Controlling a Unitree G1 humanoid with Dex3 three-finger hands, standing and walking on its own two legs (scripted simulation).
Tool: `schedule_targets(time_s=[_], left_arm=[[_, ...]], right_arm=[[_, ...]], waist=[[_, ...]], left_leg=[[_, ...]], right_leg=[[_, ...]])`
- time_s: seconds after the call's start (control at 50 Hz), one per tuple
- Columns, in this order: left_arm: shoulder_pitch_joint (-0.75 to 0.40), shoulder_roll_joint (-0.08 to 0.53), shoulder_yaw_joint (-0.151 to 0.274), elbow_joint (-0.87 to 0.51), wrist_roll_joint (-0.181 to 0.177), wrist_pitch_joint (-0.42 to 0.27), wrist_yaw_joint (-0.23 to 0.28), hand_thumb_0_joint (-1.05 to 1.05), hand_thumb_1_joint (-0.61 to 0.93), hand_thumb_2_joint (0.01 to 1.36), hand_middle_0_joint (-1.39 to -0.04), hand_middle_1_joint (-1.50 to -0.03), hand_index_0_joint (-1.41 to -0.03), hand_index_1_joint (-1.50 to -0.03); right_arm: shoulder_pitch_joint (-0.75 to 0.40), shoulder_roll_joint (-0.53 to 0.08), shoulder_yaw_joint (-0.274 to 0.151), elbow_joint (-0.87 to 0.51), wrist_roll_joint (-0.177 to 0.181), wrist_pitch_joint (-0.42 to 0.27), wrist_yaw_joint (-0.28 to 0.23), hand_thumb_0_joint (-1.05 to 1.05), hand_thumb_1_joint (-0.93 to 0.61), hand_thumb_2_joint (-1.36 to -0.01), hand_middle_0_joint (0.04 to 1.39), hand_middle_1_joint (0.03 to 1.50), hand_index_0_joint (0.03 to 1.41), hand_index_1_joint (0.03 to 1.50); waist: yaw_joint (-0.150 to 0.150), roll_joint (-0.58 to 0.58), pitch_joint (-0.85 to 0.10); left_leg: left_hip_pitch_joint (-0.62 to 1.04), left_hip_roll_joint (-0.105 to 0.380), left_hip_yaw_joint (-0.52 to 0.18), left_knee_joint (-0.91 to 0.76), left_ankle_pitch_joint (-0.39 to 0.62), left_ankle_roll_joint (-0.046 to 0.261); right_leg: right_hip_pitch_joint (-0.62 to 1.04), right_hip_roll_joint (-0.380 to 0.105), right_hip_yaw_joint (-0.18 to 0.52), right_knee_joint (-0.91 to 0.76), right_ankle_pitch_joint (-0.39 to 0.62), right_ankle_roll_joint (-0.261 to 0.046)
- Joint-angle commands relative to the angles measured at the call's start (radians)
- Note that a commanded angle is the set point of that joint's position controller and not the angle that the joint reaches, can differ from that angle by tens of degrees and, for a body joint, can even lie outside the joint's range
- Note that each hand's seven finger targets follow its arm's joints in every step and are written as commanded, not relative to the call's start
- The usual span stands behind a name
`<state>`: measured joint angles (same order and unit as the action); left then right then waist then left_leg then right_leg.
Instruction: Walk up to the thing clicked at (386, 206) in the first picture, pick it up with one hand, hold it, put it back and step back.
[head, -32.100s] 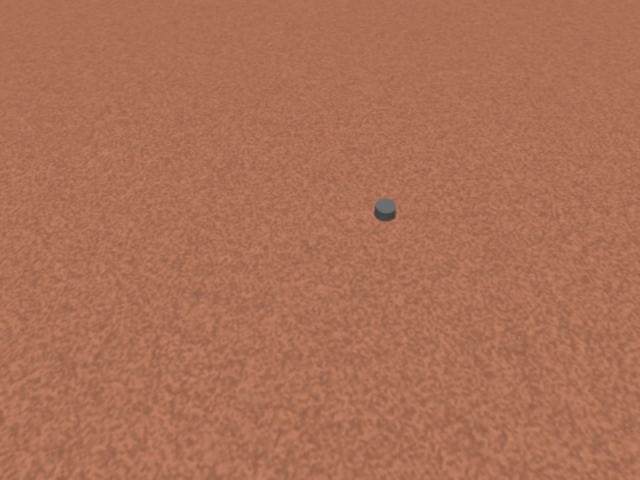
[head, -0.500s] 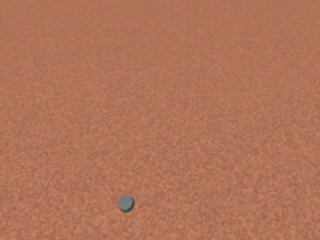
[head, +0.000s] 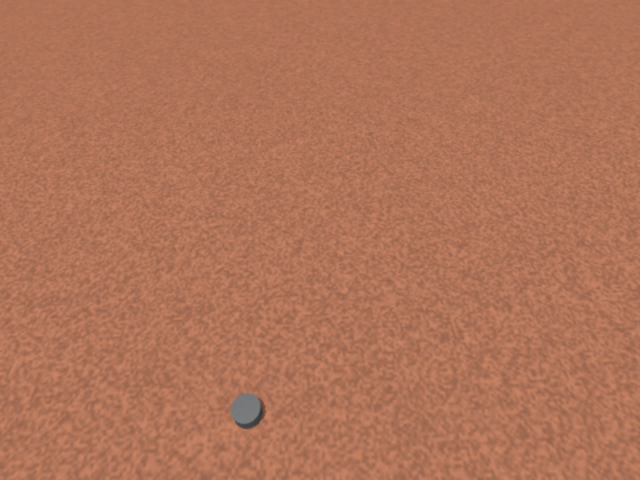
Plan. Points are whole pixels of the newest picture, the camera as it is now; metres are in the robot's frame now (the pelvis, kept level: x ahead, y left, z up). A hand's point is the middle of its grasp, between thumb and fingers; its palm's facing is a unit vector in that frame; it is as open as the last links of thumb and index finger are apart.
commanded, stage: step back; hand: left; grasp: from above
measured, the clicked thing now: (247, 410) +0.43 +0.25 -0.76
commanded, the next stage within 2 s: none
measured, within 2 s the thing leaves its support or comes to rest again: neither
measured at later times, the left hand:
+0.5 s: hand out of the picture +0.07 +0.30 -0.18, palm faces -0.09 -0.93 -0.35, open 7.4 cm
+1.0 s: hand out of the picture -0.05 +0.28 -0.15, palm faces -0.07 -0.91 -0.41, open 7.4 cm
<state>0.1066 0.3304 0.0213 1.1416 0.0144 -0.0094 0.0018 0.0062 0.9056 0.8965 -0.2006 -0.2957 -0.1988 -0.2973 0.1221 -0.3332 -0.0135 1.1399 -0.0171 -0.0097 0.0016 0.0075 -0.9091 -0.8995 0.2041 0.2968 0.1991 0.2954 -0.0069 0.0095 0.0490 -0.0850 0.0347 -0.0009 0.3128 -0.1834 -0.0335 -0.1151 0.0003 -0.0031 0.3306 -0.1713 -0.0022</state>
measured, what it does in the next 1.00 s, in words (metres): walks backwards: right foot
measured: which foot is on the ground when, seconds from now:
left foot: down 0.00-0.74, up 0.76-1.00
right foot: down 0.00-0.28, up 0.30-0.68, down 0.70-1.00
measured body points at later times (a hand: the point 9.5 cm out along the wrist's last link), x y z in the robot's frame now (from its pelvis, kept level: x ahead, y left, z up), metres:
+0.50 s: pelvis -0.08 +0.05 -0.01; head +0.00 +0.08 +0.43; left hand +0.07 +0.35 -0.15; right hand -0.02 -0.27 -0.12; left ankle -0.06 +0.13 -0.75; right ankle -0.10 -0.09 -0.67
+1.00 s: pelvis -0.19 +0.03 -0.02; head -0.13 +0.01 +0.43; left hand -0.05 +0.33 -0.12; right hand -0.13 -0.30 -0.15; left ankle -0.24 +0.17 -0.69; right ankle -0.14 -0.08 -0.75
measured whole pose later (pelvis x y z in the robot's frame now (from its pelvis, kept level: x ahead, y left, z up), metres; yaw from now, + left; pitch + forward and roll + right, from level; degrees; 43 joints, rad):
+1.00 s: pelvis -0.19 +0.03 -0.02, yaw -4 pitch -1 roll +1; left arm 0.12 0.34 0.07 0.78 0.04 0.04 0.01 0.01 0.90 0.90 -0.20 -0.30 -0.20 -0.30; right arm 0.17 -0.42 -0.04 0.89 0.00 0.04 -0.03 0.01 -0.91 -0.90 0.21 0.30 0.20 0.30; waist 0.01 0.02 0.16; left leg -0.36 -0.09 -0.12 1.01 -0.51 -0.04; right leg -0.35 0.01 0.02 0.56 -0.20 -0.03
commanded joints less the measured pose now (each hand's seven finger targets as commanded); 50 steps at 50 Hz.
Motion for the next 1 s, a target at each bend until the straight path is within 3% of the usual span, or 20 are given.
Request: schedule_targets(time_s=[0.0,0.06,0.1,0.16,0.2,0.22,0.24,0.26,0.3,0.44,0.54,0.62,0.66,0.68,0.7,0.72,0.74,0.76,0.84,0.98], left_arm=[[-0.033,0.290,0.077,-0.108,-0.024,-0.007,0.019,0.000,0.900,0.900,-0.200,-0.300,-0.200,-0.300],[-0.035,0.305,0.089,-0.152,-0.021,0.000,0.021,0.000,0.900,0.900,-0.200,-0.300,-0.200,-0.300],[-0.073,0.319,0.093,-0.198,-0.008,0.006,0.022,0.000,0.900,0.900,-0.200,-0.300,-0.200,-0.300],[-0.120,0.319,0.097,-0.257,0.012,0.015,0.021,0.000,0.900,0.900,-0.200,-0.300,-0.200,-0.300],[-0.152,0.292,0.087,-0.280,0.008,0.027,0.022,0.000,0.900,0.900,-0.200,-0.300,-0.200,-0.300],[-0.131,0.262,0.077,-0.285,0.000,0.037,0.021,0.000,0.900,0.900,-0.200,-0.300,-0.200,-0.300],[-0.125,0.222,0.068,-0.299,-0.015,0.043,0.025,0.000,0.900,0.900,-0.200,-0.300,-0.200,-0.300],[-0.120,0.202,0.066,-0.304,-0.012,0.051,0.033,0.000,0.900,0.900,-0.200,-0.300,-0.200,-0.300],[-0.034,0.201,0.062,-0.293,-0.006,0.061,0.042,0.000,0.900,0.900,-0.200,-0.300,-0.200,-0.300],[0.015,0.233,0.084,-0.308,0.000,0.060,0.036,0.000,0.900,0.900,-0.200,-0.300,-0.200,-0.300],[-0.021,0.228,0.096,-0.354,0.002,0.047,0.029,0.000,0.900,0.900,-0.200,-0.300,-0.200,-0.300],[0.045,0.218,0.099,-0.344,0.008,0.040,0.019,0.000,0.900,0.900,-0.200,-0.300,-0.200,-0.300],[0.115,0.213,0.106,-0.313,0.015,0.032,0.018,0.000,0.900,0.900,-0.200,-0.300,-0.200,-0.300],[0.135,0.223,0.108,-0.304,0.019,0.027,0.018,0.000,0.900,0.900,-0.200,-0.300,-0.200,-0.300],[0.135,0.273,0.122,-0.313,0.028,0.022,0.019,0.000,0.900,0.900,-0.200,-0.300,-0.200,-0.300],[0.092,0.330,0.137,-0.338,0.021,0.020,0.015,0.000,0.900,0.900,-0.200,-0.300,-0.200,-0.300],[0.034,0.396,0.142,-0.373,0.024,0.021,0.016,0.000,0.900,0.900,-0.200,-0.300,-0.200,-0.300],[-0.002,0.360,0.140,-0.395,0.023,0.018,0.016,0.000,0.900,0.900,-0.200,-0.300,-0.200,-0.300],[-0.050,0.244,0.119,-0.422,0.016,0.022,0.025,0.000,0.900,0.900,-0.200,-0.300,-0.200,-0.300],[0.065,0.250,0.120,-0.442,0.020,0.040,0.030,0.000,0.900,0.900,-0.200,-0.300,-0.200,-0.300]], right_arm=[[-0.065,-0.242,-0.050,-0.102,0.017,0.009,-0.010,0.000,-0.900,-0.900,0.200,0.300,0.200,0.300],[-0.025,-0.222,-0.056,-0.123,0.021,0.022,-0.010,0.000,-0.900,-0.900,0.200,0.300,0.200,0.300],[0.005,-0.219,-0.065,-0.139,0.017,0.034,-0.005,0.000,-0.900,-0.900,0.200,0.300,0.200,0.300],[0.065,-0.220,-0.075,-0.165,0.014,0.047,0.003,0.000,-0.900,-0.900,0.200,0.300,0.200,0.300],[0.102,-0.224,-0.081,-0.170,0.016,0.038,0.002,0.000,-0.900,-0.900,0.200,0.300,0.200,0.300],[0.080,-0.250,-0.088,-0.184,0.006,0.028,-0.004,0.000,-0.900,-0.900,0.200,0.300,0.200,0.300],[0.047,-0.313,-0.101,-0.198,-0.006,0.023,-0.006,0.000,-0.900,-0.900,0.200,0.300,0.200,0.300],[0.072,-0.344,-0.113,-0.205,-0.018,0.018,-0.012,0.000,-0.900,-0.900,0.200,0.300,0.200,0.300],[0.056,-0.342,-0.114,-0.234,-0.018,0.015,-0.020,0.000,-0.900,-0.900,0.200,0.300,0.200,0.300],[0.006,-0.269,-0.100,-0.297,-0.009,0.009,-0.044,0.000,-0.900,-0.900,0.200,0.300,0.200,0.300],[0.078,-0.286,-0.110,-0.310,-0.004,0.012,-0.046,0.000,-0.900,-0.900,0.200,0.300,0.200,0.300],[0.029,-0.309,-0.111,-0.337,-0.005,0.016,-0.036,0.000,-0.900,-0.900,0.200,0.300,0.200,0.300],[-0.025,-0.307,-0.106,-0.349,0.004,0.025,-0.031,0.000,-0.900,-0.900,0.200,0.300,0.200,0.300],[-0.037,-0.296,-0.101,-0.350,0.009,0.027,-0.028,0.000,-0.900,-0.900,0.200,0.300,0.200,0.300],[-0.042,-0.264,-0.091,-0.355,0.019,0.027,-0.027,0.000,-0.900,-0.900,0.200,0.300,0.200,0.300],[-0.025,-0.221,-0.076,-0.360,0.022,0.028,-0.025,0.000,-0.900,-0.900,0.200,0.300,0.200,0.300],[-0.044,-0.229,-0.088,-0.355,0.016,0.038,-0.038,0.000,-0.900,-0.900,0.200,0.300,0.200,0.300],[-0.009,-0.257,-0.096,-0.334,0.012,0.041,-0.039,0.000,-0.900,-0.900,0.200,0.300,0.200,0.300],[0.074,-0.241,-0.075,-0.291,0.026,0.036,-0.036,0.000,-0.900,-0.900,0.200,0.300,0.200,0.300],[0.071,-0.229,-0.068,-0.329,0.011,0.019,-0.044,0.000,-0.900,-0.900,0.200,0.300,0.200,0.300]], waist=[[0.001,-0.040,0.031],[-0.008,-0.097,-0.061],[-0.013,-0.164,-0.112],[-0.028,-0.222,-0.147],[-0.050,-0.184,-0.147],[-0.044,-0.058,-0.134],[-0.028,0.122,-0.118],[-0.035,0.193,-0.102],[-0.020,0.155,-0.122],[0.003,0.108,-0.093],[-0.051,0.113,-0.099],[-0.022,0.150,-0.125],[0.024,0.111,-0.135],[0.035,0.076,-0.136],[0.034,-0.039,-0.145],[0.022,-0.212,-0.091],[0.057,-0.303,-0.044],[0.030,-0.242,-0.001],[-0.007,-0.128,-0.042],[0.059,-0.206,-0.138]], left_leg=[[-0.093,0.065,-0.059,0.105,0.209,0.065],[-0.088,-0.006,-0.011,0.265,0.115,0.055],[-0.105,-0.058,0.002,0.385,-0.141,0.055],[-0.129,-0.058,-0.037,0.492,-0.309,0.078],[-0.100,-0.029,-0.035,0.299,-0.097,0.078],[-0.105,0.042,-0.090,0.147,0.216,0.088],[-0.065,0.168,-0.252,0.068,0.444,0.123],[0.048,0.250,-0.371,0.056,0.626,0.162],[0.048,0.284,-0.331,0.113,0.771,0.200],[0.079,0.194,-0.196,0.164,0.619,0.215],[0.138,0.234,-0.224,0.194,0.575,0.269],[0.036,0.230,-0.218,0.202,0.415,0.248],[-0.075,0.211,-0.193,0.253,0.311,0.211],[-0.130,0.175,-0.164,0.280,0.232,0.173],[-0.249,0.103,-0.122,0.364,0.095,0.116],[-0.388,-0.065,-0.048,0.509,-0.196,0.051],[-0.327,-0.132,-0.071,0.755,-0.473,0.032],[-0.292,-0.105,-0.131,0.844,-0.459,0.028],[-0.376,-0.178,-0.154,0.881,-0.316,0.018],[-0.376,-0.086,-0.071,0.509,-0.359,-0.001]], right_leg=[[-0.078,-0.126,0.126,0.026,0.335,-0.041],[-0.074,-0.204,0.203,0.007,0.377,-0.130],[-0.085,-0.279,0.267,0.005,0.370,-0.198],[-0.120,-0.305,0.249,0.066,0.365,-0.226],[-0.115,-0.236,0.179,0.169,0.333,-0.156],[-0.119,-0.142,0.115,0.268,0.258,-0.093],[-0.216,0.006,0.058,0.428,0.084,-0.038],[-0.375,0.113,0.096,0.527,-0.364,-0.029],[-0.388,0.109,0.171,0.690,-0.457,-0.027],[-0.417,0.108,0.187,0.830,-0.298,0.006],[-0.383,0.055,0.139,0.607,-0.327,0.026],[-0.235,0.021,0.063,0.379,-0.285,0.002],[-0.090,0.022,0.041,0.172,-0.109,-0.019],[-0.038,0.013,0.073,0.120,0.003,-0.039],[0.016,-0.089,0.234,0.114,0.129,-0.081],[0.014,-0.231,0.428,0.042,0.163,-0.175],[-0.203,-0.397,0.578,-0.014,0.212,-0.331],[-0.274,-0.390,0.573,-0.010,0.206,-0.331],[-0.097,-0.187,0.245,0.083,0.342,-0.192],[0.152,-0.240,0.260,0.165,0.429,-0.231]])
